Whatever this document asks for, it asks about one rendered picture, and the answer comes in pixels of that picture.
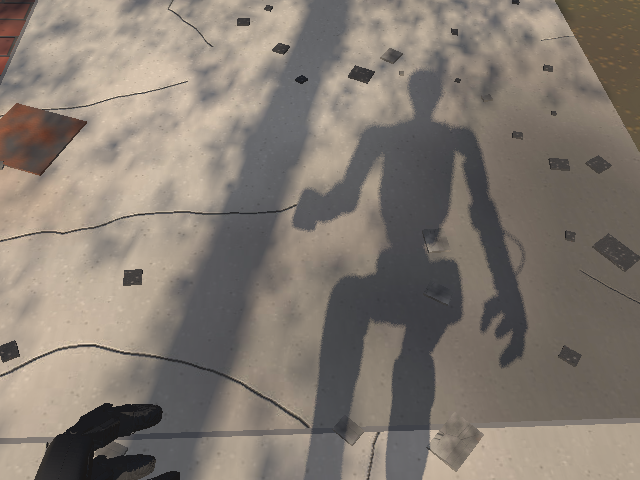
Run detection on left robot hand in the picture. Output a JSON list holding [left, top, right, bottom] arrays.
[[34, 403, 180, 480]]

